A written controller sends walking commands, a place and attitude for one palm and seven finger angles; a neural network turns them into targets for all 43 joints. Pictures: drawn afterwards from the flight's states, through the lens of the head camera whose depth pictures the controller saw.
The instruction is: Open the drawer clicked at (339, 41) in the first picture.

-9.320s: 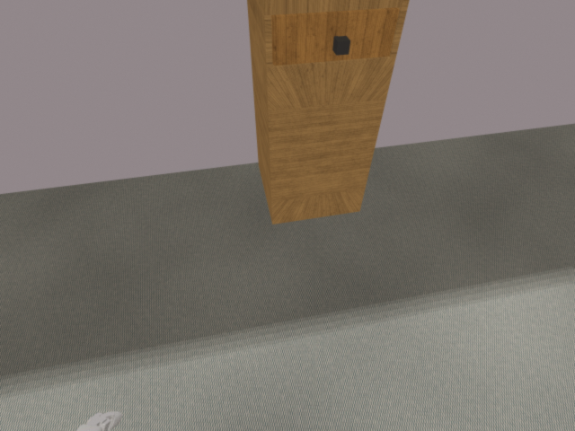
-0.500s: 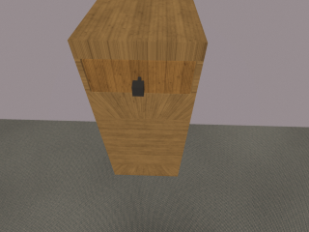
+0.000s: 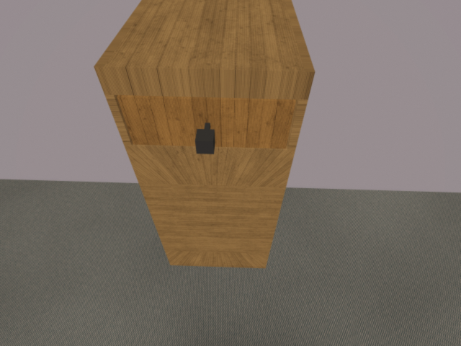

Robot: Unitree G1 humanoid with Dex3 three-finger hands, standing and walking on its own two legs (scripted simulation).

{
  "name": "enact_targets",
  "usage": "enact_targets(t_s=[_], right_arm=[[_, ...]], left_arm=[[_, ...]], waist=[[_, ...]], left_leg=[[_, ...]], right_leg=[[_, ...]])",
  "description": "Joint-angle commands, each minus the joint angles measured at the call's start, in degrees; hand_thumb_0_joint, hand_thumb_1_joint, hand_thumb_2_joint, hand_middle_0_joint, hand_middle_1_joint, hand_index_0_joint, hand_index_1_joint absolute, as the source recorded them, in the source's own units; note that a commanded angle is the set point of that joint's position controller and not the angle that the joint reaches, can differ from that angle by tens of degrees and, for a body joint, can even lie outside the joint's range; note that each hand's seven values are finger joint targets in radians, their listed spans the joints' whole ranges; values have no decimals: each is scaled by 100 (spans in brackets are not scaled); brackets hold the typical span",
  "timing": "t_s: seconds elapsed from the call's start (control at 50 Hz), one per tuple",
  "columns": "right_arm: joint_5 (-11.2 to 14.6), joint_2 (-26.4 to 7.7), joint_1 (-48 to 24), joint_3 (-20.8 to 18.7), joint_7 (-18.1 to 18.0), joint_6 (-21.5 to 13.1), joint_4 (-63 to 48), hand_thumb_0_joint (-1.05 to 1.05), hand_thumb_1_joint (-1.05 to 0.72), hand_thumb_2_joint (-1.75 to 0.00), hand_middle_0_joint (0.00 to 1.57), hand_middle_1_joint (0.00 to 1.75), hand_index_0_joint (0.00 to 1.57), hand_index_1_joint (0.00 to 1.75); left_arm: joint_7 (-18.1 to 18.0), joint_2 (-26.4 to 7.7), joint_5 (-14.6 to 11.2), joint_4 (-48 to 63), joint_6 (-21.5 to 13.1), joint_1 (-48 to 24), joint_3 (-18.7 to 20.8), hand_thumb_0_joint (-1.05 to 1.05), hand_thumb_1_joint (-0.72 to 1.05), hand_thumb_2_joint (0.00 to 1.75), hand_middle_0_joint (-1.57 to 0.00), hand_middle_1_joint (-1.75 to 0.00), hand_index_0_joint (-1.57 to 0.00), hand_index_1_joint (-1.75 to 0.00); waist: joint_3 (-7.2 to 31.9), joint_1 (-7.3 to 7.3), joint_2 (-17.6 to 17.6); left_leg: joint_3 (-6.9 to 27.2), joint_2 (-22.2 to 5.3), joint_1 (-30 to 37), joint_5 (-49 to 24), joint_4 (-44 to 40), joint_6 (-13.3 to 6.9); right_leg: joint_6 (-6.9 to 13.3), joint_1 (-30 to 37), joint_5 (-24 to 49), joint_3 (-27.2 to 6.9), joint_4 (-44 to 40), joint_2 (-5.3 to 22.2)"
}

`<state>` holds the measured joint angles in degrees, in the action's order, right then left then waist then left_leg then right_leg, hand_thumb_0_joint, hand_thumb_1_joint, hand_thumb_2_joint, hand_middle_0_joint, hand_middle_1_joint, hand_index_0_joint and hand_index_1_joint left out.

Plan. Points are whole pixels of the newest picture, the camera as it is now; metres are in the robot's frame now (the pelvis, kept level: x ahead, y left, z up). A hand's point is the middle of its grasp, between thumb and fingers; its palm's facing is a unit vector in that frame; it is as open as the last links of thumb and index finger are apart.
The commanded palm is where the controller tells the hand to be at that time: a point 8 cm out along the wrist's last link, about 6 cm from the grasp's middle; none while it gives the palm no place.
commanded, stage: come to a stop and stand still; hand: left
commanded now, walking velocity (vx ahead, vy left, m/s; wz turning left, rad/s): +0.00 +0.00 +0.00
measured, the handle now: (206, 135) +0.53 +0.09 +0.06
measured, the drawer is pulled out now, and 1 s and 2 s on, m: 0.00 0.00 0.00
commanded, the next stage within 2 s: look again from close up in 1.22 s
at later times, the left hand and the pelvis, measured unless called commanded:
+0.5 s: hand out of the picture +0.03 +0.14 -0.18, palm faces +0.01 -0.98 -0.20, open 7.3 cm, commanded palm none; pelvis +0.03 -0.03 +0.00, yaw +0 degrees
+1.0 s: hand out of the picture +0.03 +0.11 -0.17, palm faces +0.03 -0.98 -0.19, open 7.3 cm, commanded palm none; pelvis +0.04 -0.06 +0.00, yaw +1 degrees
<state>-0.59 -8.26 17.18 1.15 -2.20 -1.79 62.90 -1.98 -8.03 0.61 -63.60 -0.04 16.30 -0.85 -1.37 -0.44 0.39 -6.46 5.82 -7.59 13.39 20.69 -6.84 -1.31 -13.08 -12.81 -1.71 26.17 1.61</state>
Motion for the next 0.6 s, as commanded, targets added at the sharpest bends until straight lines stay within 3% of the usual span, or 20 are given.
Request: enact_targets(t_s=[0.0, 0.2, 0.58], right_arm=[[-3, -660, 471, -111, -49, -73, -68, 0, -90, -90, 20, 30, 20, 30], [-4, -632, 328, -90, -48, -70, 19, 0, -90, -90, 20, 30, 20, 30], [3, -536, 358, -84, -62, -57, 204, 0, -90, -90, 20, 30, 20, 30]], left_arm=[[-40, -418, -11, 156, -71, 287, 72, 0, 90, 90, -20, -30, -20, -30], [-34, -442, -8, 132, -81, 306, 64, 0, 90, 90, -20, -30, -20, -30], [-50, -521, -23, 152, -141, 325, 60, 0, 90, 90, -20, -30, -20, -30]], waist=[[-71, -22, -2], [-172, 11, -126], [-153, 8, -77]], left_leg=[[1063, -1314, 145, -1967, -353, 413], [953, -1249, 67, -1624, -237, 334], [815, -1229, 132, -1501, -100, 407]], right_leg=[[332, 9, 696, -293, -66, 287], [372, 184, 1015, -379, -131, 348], [485, 432, 1754, -462, -248, 417]])
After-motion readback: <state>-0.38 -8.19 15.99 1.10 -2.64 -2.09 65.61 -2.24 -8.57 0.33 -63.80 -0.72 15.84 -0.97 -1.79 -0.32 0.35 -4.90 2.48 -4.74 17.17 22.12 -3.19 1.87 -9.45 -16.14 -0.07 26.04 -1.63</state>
